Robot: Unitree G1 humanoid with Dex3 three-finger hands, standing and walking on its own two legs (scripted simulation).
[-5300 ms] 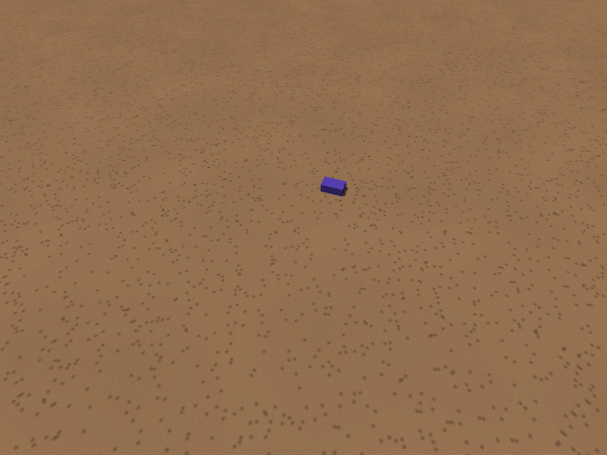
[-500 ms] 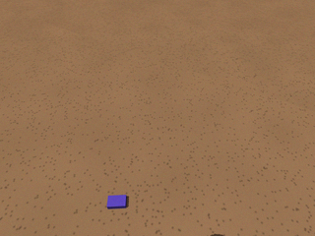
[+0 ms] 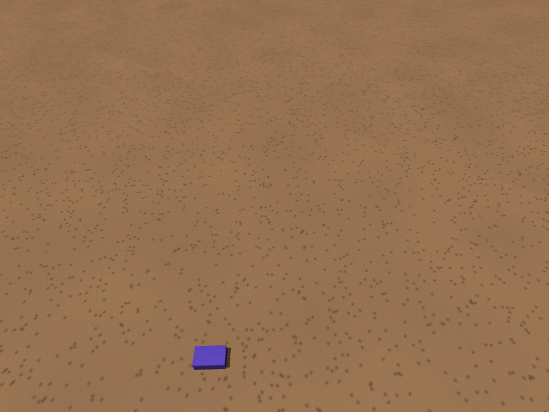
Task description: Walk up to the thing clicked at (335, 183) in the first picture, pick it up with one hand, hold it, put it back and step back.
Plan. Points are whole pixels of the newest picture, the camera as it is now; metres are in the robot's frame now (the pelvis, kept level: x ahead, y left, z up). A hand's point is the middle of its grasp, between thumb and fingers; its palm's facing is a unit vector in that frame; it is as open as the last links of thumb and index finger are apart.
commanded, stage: walk up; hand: left
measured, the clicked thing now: (210, 357) +0.46 +0.26 -0.76
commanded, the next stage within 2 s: none
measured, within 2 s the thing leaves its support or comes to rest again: neither
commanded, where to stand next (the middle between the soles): +0.07 -0.02 m, yaw +1 degrees
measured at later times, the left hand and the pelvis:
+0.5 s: hand out of the picture +0.07 +0.25 -0.15, palm faces -0.03 -0.92 -0.40, open 7.4 cm; pelvis +0.06 -0.02 -0.01, yaw -2 degrees
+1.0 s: hand out of the picture +0.15 +0.24 -0.17, palm faces -0.02 -0.89 -0.45, open 7.4 cm; pelvis +0.05 -0.04 -0.04, yaw -3 degrees
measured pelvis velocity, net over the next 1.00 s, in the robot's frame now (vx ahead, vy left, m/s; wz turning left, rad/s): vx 0.05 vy -0.04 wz -0.05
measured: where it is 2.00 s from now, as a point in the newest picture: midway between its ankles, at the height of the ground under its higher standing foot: outside the picture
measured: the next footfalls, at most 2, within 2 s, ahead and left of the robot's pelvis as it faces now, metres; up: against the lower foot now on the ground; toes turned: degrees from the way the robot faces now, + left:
left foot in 0.62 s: +0.25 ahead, +0.08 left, +0.00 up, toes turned +1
right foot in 0.98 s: +0.11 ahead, -0.14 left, +0.00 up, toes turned -3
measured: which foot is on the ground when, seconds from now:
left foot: down 0.00-0.36, up 0.38-0.60, down 0.62-1.00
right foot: down 0.00-0.64, up 0.66-0.96, down 0.98-1.00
